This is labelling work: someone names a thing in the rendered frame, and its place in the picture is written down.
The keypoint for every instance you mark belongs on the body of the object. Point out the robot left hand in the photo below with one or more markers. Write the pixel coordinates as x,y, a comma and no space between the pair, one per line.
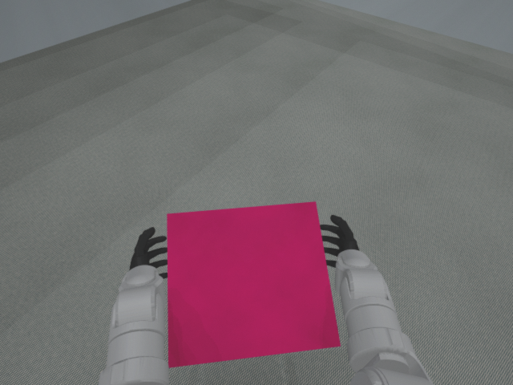
141,255

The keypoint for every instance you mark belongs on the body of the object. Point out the robot right forearm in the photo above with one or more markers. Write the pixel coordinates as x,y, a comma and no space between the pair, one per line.
375,335

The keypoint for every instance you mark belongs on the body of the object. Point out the robot right hand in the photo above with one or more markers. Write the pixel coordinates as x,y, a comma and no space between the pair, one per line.
346,240

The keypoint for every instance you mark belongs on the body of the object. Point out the carton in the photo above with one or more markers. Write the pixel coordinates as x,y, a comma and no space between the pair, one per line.
247,282

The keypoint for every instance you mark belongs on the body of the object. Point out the right robot upper arm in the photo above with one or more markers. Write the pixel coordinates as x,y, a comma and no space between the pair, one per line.
380,376

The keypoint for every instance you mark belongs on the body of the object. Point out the robot left forearm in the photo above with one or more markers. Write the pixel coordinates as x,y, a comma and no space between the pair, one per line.
135,353

